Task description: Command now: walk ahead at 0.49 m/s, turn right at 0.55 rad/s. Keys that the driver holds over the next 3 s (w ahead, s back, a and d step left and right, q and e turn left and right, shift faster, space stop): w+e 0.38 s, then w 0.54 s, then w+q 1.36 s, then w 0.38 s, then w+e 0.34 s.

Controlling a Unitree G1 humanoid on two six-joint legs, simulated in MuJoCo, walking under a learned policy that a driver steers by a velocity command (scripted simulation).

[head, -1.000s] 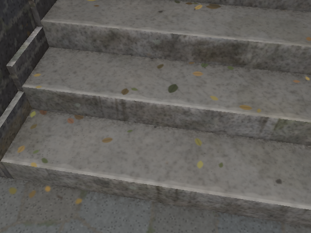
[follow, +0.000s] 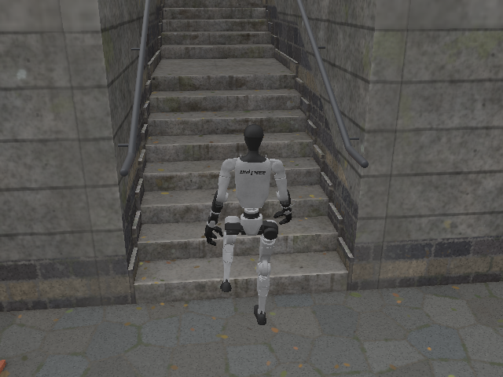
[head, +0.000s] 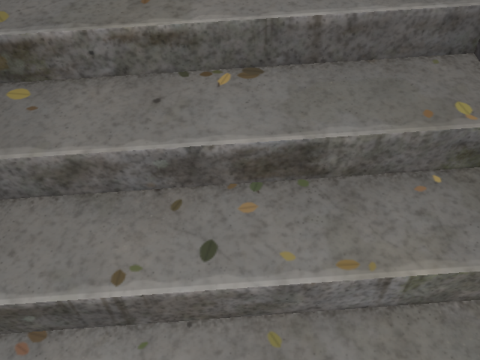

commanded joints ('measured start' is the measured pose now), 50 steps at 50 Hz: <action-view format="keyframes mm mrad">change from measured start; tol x64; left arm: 1 168 93 9 10 -27 8 15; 42 -840 -101 -130 -372 41 99 -127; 50 240 183 28 112 95 -15 -62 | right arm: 1 -19 37 31 -108 28 1 -1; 50 421 116 -23 301 -29 -12 171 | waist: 1 1 -115 75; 13 -350 -307 -313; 15 -210 662 -467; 50 129 -216 -258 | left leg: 1 -542 5 20 525 -164 -6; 6 -676 34 46 413 -153 22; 12 685 -133 194 -417 -107 66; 15 1127 308 -901 -1258 106 293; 20 303 179 -268 -1188 -505 151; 42 618 182 210 -1715 312 295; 46 1008 209 229 -1339 1546 248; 50 127 -138 -256 110 369 188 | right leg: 1 240 -365 456 -101 -177 -216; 9 -276 -271 315 -395 3 -110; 13 172 -261 222 209 1437 22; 15 -305 76 286 989 -117 37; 31 -1415 -144 49 1742 10 -139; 46 -320 -88 -300 628 -100 -69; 50 134 -469 684 62 -295 -69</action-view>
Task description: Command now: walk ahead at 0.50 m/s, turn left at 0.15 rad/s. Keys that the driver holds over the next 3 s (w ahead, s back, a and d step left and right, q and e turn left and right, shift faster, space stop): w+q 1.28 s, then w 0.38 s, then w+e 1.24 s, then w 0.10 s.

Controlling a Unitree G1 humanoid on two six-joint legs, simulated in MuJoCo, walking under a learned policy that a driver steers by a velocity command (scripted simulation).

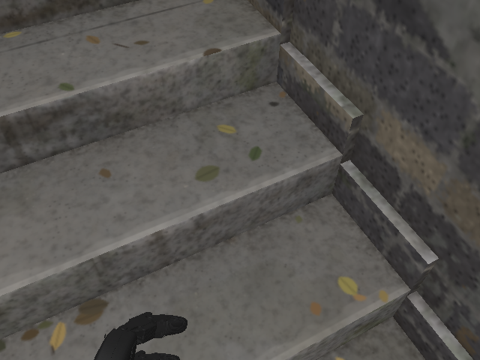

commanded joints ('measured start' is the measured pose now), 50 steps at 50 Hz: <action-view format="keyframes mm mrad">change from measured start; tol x32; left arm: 1 574 250 95 258 -10 -46 20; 8 161 -19 32 206 25 -85 24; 25 538 205 56 274 71 -114 -27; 46 -291 53 -42 -214 1 -43 43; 50 482 252 85 22 -15 -2 11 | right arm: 1 -36 -9 -36 -65 -2 4 37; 19 -820 -30 39 -483 27 155 -16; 27 99 -302 -82 -191 -13 73 -77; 33 -415 -45 -15 -188 15 39 -67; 42 192 -109 -20 35 -71 7 -71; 50 -286 -306 -82 -253 81 0 -16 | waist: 1 153 -202 -85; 43 -118 42 75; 50 347 -13 -249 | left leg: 1 -696 -126 -203 950 154 61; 15 -1297 -71 -28 1136 -82 231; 23 -639 -263 270 136 -284 88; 24 -255 -247 104 259 91 173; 27 195 -32 -716 -457 -319 285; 37 -485 -109 -252 -547 -81 189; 42 326 101 -532 -476 -43 202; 44 181 41 -457 -536 -243 134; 46 -628 -17 -318 -863 -388 138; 50 -470 -187 -165 -365 676 46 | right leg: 1 650 -275 764 -788 14 -152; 8 348 -217 162 -949 349 -110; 17 894 -188 -26 -1034 567 -114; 24 788 -230 -129 -632 1687 -111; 27 77 77 250 274 369 9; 33 -145 70 356 735 276 -45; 37 5 -20 222 494 293 -4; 43 -913 -2 373 855 -264 -56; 50 923 106 139 -374 301 129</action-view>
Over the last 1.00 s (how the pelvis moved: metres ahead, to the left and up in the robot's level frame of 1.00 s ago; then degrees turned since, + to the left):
0.57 -0.08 0.17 -20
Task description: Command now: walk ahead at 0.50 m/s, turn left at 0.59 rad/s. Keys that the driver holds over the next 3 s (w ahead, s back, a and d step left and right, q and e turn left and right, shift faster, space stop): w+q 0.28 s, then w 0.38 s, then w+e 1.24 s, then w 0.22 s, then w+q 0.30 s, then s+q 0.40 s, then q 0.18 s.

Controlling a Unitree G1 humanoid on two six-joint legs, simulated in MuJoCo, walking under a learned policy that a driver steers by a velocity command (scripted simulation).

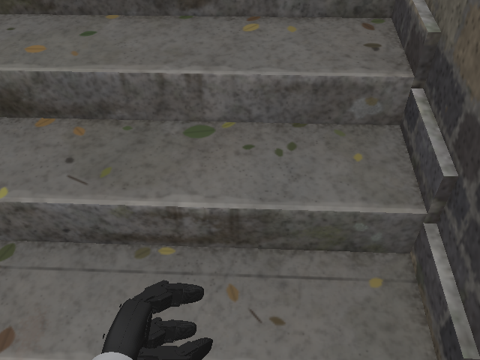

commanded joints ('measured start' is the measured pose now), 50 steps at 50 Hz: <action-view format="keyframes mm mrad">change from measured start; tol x64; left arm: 1 717 419 159 162 12 -11 16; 50 255 141 50 -172 -23 96 -68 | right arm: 1 6 -62 -36 -153 -25 -43 -4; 50 -145 -440 -81 -91 -30 -11 17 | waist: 1 227 -324 -507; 50 218 162 23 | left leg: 1 -602 -170 44 614 431 40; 16 -946 60 226 1311 356 68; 27 -589 25 407 288 78 134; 32 680 184 25 60 876 350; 44 -562 208 349 -548 -17 204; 50 267 315 400 -180 1983 284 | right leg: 1 1466 -232 472 -502 672 -298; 4 820 -271 851 -941 -681 -272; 27 1202 -308 -46 -1193 319 -239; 39 -409 79 131 1133 -118 -323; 50 269 196 -242 -257 -51 -86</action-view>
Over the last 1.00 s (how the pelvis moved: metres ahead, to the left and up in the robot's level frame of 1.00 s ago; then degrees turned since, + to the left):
0.59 0.02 0.28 32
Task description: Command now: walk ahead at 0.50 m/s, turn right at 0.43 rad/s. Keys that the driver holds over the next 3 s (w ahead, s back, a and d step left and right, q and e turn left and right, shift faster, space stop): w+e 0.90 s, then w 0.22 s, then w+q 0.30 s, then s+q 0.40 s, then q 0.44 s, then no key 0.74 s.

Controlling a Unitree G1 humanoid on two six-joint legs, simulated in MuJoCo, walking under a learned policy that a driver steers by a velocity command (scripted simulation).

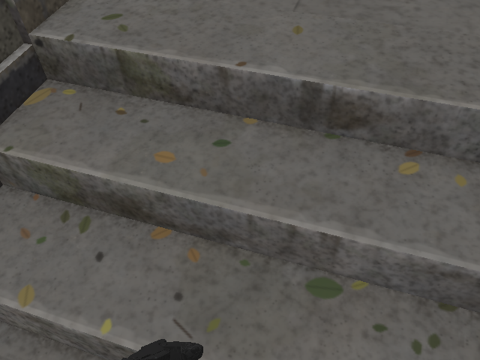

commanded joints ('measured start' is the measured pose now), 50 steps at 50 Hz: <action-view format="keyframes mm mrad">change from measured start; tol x64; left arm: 1 161 178 57 -43 9 25 22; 26 609 39 79 426 82 -191 0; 50 -500 47 34 70 5 8 47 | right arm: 1 -82 -354 -89 -122 -2 -6 17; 21 -935 77 73 -590 21 34 -84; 27 -6 -181 -33 -306 6 39 -98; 50 134 19 70 104 -31 -19 -7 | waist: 1 137 131 -56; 50 -33 31 105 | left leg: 1 190 261 -41 331 1918 247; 4 -790 -120 -345 1293 163 79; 15 -1427 -35 -239 1906 -261 67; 24 -486 -184 -23 933 -191 -3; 28 -123 212 -1079 245 -747 220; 50 -232 202 65 -127 674 74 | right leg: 1 329 172 -110 -493 -157 34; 4 1025 -115 929 -969 -95 -272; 20 349 -104 611 -1280 -41 -151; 24 712 -160 498 -1027 1471 -93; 27 95 124 536 132 117 33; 30 -74 11 390 569 280 -49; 50 -44 -82 -60 62 25 -118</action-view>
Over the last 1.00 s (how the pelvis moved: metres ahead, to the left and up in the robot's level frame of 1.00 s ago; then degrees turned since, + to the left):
0.41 0.09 0.18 11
